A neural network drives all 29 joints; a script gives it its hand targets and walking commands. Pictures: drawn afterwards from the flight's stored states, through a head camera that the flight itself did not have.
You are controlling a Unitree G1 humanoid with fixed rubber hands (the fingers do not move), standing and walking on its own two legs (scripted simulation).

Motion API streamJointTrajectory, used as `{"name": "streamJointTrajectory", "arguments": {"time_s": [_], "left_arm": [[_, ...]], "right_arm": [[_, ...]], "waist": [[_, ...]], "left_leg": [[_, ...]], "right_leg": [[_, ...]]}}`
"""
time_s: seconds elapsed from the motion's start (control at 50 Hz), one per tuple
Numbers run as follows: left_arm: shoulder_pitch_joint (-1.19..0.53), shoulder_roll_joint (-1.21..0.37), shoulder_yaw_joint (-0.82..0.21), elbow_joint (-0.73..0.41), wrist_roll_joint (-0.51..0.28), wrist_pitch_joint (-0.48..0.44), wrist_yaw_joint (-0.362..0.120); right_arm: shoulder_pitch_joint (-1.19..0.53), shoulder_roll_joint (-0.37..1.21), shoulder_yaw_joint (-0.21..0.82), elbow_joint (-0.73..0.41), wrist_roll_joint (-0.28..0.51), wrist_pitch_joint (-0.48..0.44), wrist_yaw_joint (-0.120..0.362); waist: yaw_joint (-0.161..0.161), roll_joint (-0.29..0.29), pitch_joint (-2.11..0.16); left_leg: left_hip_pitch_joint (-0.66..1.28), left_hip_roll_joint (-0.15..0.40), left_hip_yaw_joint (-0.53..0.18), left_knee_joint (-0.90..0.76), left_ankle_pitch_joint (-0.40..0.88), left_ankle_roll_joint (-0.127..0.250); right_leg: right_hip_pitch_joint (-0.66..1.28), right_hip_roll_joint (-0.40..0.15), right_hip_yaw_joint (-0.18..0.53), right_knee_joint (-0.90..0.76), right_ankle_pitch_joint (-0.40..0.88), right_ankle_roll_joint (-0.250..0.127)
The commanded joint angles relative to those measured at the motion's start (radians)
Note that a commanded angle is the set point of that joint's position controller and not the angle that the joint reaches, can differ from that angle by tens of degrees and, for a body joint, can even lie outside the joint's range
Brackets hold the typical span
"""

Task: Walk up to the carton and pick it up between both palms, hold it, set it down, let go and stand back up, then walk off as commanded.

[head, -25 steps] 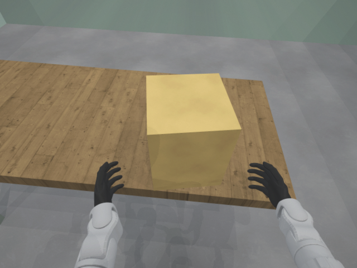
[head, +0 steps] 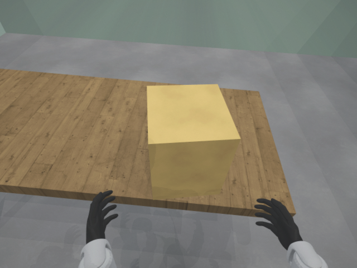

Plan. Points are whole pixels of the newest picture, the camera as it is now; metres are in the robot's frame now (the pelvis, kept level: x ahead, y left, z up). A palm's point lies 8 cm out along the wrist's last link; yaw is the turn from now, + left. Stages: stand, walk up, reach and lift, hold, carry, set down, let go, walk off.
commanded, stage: set down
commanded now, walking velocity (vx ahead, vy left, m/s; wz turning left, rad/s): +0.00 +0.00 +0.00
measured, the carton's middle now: (184, 142) +0.46 +0.05 +0.01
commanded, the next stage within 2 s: none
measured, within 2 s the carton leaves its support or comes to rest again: neither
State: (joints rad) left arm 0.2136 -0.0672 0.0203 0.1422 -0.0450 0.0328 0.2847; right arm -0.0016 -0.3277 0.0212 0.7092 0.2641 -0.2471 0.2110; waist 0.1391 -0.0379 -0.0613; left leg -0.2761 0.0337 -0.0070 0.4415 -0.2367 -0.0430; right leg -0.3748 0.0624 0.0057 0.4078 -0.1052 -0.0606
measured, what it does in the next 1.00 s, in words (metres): stands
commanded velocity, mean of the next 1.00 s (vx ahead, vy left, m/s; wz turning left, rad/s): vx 0.00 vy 0.00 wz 0.00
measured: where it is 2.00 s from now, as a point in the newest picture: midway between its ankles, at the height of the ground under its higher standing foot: outside the picture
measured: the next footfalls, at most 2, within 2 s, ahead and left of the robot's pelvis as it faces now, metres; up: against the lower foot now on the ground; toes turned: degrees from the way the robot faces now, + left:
none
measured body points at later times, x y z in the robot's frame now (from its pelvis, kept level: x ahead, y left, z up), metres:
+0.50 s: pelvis +0.01 +0.00 +0.00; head +0.03 +0.02 +0.45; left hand +0.19 +0.21 -0.03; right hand +0.23 -0.22 -0.05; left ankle -0.01 +0.15 -0.74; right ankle +0.06 -0.08 -0.74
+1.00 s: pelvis +0.03 +0.02 +0.00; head +0.05 +0.05 +0.45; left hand +0.19 +0.24 -0.05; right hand +0.22 -0.21 -0.06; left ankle -0.01 +0.15 -0.74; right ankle +0.06 -0.08 -0.74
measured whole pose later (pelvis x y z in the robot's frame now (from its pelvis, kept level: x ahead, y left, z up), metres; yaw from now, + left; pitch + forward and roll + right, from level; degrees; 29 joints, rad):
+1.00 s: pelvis +0.03 +0.02 +0.00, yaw +0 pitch +3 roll -1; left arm 0.37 0.04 0.02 0.14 0.01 0.05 0.18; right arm 0.24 -0.32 0.06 0.66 0.26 -0.30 0.16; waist 0.11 -0.05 -0.02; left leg -0.20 0.03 -0.01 0.44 -0.29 -0.03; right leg -0.28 0.06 0.01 0.39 -0.15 -0.05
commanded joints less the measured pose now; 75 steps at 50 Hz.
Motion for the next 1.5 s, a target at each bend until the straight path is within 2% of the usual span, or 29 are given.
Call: {"name": "streamJointTrajectory", "arguments": {"time_s": [0.0, 0.12, 0.14, 0.22, 0.3, 0.46, 0.5, 0.56, 0.58, 0.6, 0.68, 0.74, 0.8, 0.88, 0.96, 1.04, 1.12, 1.14, 1.28, 1.3, 1.38, 1.4, 1.48], "left_arm": [[-0.075, 0.075, -0.165, -0.368, 0.031, -0.053, -0.003], [-0.098, 0.109, -0.146, -0.366, 0.022, -0.059, -0.007], [-0.097, 0.113, -0.141, -0.344, 0.027, -0.058, -0.009], [-0.105, 0.124, -0.126, -0.305, 0.03, -0.056, -0.016], [-0.094, 0.122, -0.129, -0.309, 0.037, -0.057, -0.011], [-0.077, 0.144, -0.109, -0.264, 0.053, -0.038, -0.031], [-0.058, 0.159, -0.094, -0.233, 0.057, -0.028, -0.045], [-0.017, 0.171, -0.079, -0.242, 0.059, -0.031, -0.06], [-0.009, 0.18, -0.074, -0.225, 0.06, -0.026, -0.071], [0.001, 0.179, -0.072, -0.259, 0.064, -0.033, -0.07], [0.072, 0.187, -0.064, -0.259, 0.061, -0.047, -0.097], [0.104, 0.2, -0.052, -0.267, 0.068, -0.061, -0.107], [0.108, 0.206, -0.053, -0.274, 0.072, -0.067, -0.108], [0.09, 0.216, -0.054, -0.234, 0.082, -0.06, -0.107], [0.078, 0.222, -0.056, -0.231, 0.075, -0.05, -0.106], [0.074, 0.237, -0.054, -0.162, 0.075, -0.024, -0.125], [0.071, 0.263, -0.043, -0.157, 0.066, -0.01, -0.138], [0.07, 0.273, -0.039, -0.125, 0.064, -0.004, -0.148], [0.058, 0.304, -0.026, -0.129, 0.053, 0.0, -0.159], [0.067, 0.311, -0.023, -0.091, 0.053, 0.007, -0.166], [0.062, 0.324, -0.021, -0.092, 0.046, 0.012, -0.178], [0.069, 0.325, -0.02, -0.052, 0.047, 0.021, -0.187], [0.077, 0.338, -0.014, -0.061, 0.047, 0.024, -0.198]], "right_arm": [[-0.029, -0.251, -0.088, -0.296, 0.058, -0.068, 0.013], [0.005, -0.224, -0.095, -0.346, 0.047, -0.065, 0.003], [0.014, -0.217, -0.093, -0.346, 0.04, -0.065, 0.002], [0.043, -0.187, -0.083, -0.354, 0.022, -0.062, -0.007], [0.065, -0.187, -0.092, -0.354, 0.027, -0.069, -0.002], [0.102, -0.162, -0.086, -0.332, 0.013, -0.07, -0.013], [0.121, -0.145, -0.079, -0.32, 0.004, -0.066, -0.023], [0.161, -0.134, -0.07, -0.32, -0.001, -0.076, -0.037], [0.168, -0.13, -0.065, -0.308, -0.009, -0.074, -0.045], [0.178, -0.134, -0.063, -0.314, 0.001, -0.082, -0.046], [0.237, -0.12, -0.049, -0.304, 0.002, -0.106, -0.069], [0.26, -0.113, -0.045, -0.294, 0.007, -0.127, -0.077], [0.264, -0.108, -0.049, -0.276, 0.006, -0.137, -0.075], [0.248, -0.096, -0.052, -0.246, -0.009, -0.132, -0.069], [0.239, -0.097, -0.066, -0.248, -0.015, -0.116, -0.062], [0.248, -0.08, -0.067, -0.214, -0.048, -0.093, -0.075], [0.26, -0.066, -0.073, -0.228, -0.072, -0.083, -0.09], [0.266, -0.048, -0.063, -0.208, -0.079, -0.074, -0.098], [0.257, -0.023, -0.078, -0.238, -0.113, -0.075, -0.117], [0.267, -0.009, -0.07, -0.217, -0.118, -0.07, -0.122], [0.264, 0.0, -0.074, -0.211, -0.13, -0.071, -0.135], [0.27, 0.013, -0.067, -0.186, -0.139, -0.067, -0.141], [0.275, 0.013, -0.072, -0.177, -0.147, -0.072, -0.152]], "waist": [[-0.152, -0.089, -0.172], [-0.151, -0.1, -0.129], [-0.152, -0.114, -0.12], [-0.151, -0.11, -0.112], [-0.148, -0.075, -0.115], [-0.153, -0.066, -0.116], [-0.156, -0.075, -0.106], [-0.156, -0.078, -0.127], [-0.165, -0.083, -0.128], [-0.157, -0.066, -0.139], [-0.171, -0.058, -0.144], [-0.173, -0.041, -0.138], [-0.174, -0.019, -0.12], [-0.172, 0.002, -0.073], [-0.169, 0.004, -0.068], [-0.18, 0.006, -0.033], [-0.18, -0.003, -0.046], [-0.186, -0.007, -0.029], [-0.175, -0.003, -0.058], [-0.177, -0.011, -0.047], [-0.177, -0.005, -0.054], [-0.176, -0.002, -0.032], [-0.179, 0.006, -0.05]], "left_leg": [[-0.047, -0.021, -0.006, -0.083, 0.122, 0.012], [-0.067, -0.022, -0.008, -0.08, 0.059, 0.024], [-0.067, -0.022, -0.01, -0.078, 0.045, 0.027], [-0.07, -0.023, -0.006, -0.07, 0.024, 0.031], [-0.058, -0.015, -0.012, -0.064, 0.031, 0.029], [-0.064, -0.015, -0.005, -0.057, 0.032, 0.03], [-0.069, -0.022, 0.003, -0.054, 0.032, 0.03], [-0.077, -0.029, 0.009, -0.055, 0.078, 0.028], [-0.078, -0.032, 0.013, -0.055, 0.086, 0.027], [-0.071, -0.03, 0.012, -0.056, 0.112, 0.023], [-0.085, -0.04, 0.026, -0.066, 0.173, 0.013], [-0.087, -0.043, 0.024, -0.067, 0.197, 0.008], [-0.069, -0.038, 0.018, -0.074, 0.202, 0.005], [-0.061, -0.031, 0.017, -0.077, 0.158, 0.009], [-0.056, -0.026, 0.016, -0.08, 0.118, 0.012], [-0.057, -0.026, 0.02, -0.087, 0.09, 0.018], [-0.06, -0.031, 0.026, -0.087, 0.088, 0.024], [-0.069, -0.033, 0.029, -0.085, 0.069, 0.027], [-0.082, -0.035, 0.034, -0.086, 0.066, 0.032], [-0.088, -0.039, 0.038, -0.085, 0.054, 0.037], [-0.083, -0.037, 0.037, -0.086, 0.058, 0.036], [-0.086, -0.041, 0.041, -0.088, 0.058, 0.037], [-0.079, -0.04, 0.04, -0.086, 0.082, 0.033]], "right_leg": [[0.386, -0.093, 0.102, -0.095, -0.161, 0.005], [0.365, -0.114, 0.123, -0.106, -0.257, 0.011], [0.363, -0.12, 0.13, -0.111, -0.275, 0.011], [0.355, -0.131, 0.14, -0.114, -0.31, 0.012], [0.342, -0.128, 0.132, -0.109, -0.319, 0.003], [0.372, -0.134, 0.133, -0.1, -0.269, 0.006], [0.397, -0.141, 0.141, -0.1, -0.233, 0.012], [0.448, -0.141, 0.139, -0.085, -0.11, 0.018], [0.459, -0.143, 0.14, -0.086, -0.072, 0.021], [0.469, -0.138, 0.132, -0.077, -0.029, 0.02], [0.535, -0.123, 0.109, -0.058, 0.175, 0.019], [0.554, -0.116, 0.095, -0.045, 0.259, 0.018], [0.535, -0.106, 0.076, -0.053, 0.245, 0.008], [0.483, -0.104, 0.07, -0.065, 0.145, -0.004], [0.456, -0.102, 0.066, -0.071, 0.073, -0.012], [0.445, -0.113, 0.076, -0.082, 0.041, -0.009], [0.451, -0.117, 0.079, -0.082, 0.048, -0.003], [0.454, -0.123, 0.086, -0.084, 0.036, 0.0], [0.468, -0.122, 0.08, -0.066, 0.06, 0.005], [0.469, -0.127, 0.085, -0.069, 0.062, 0.01], [0.477, -0.126, 0.081, -0.06, 0.083, 0.012], [0.474, -0.127, 0.084, -0.062, 0.093, 0.013], [0.501, -0.124, 0.074, -0.052, 0.15, 0.018]]}}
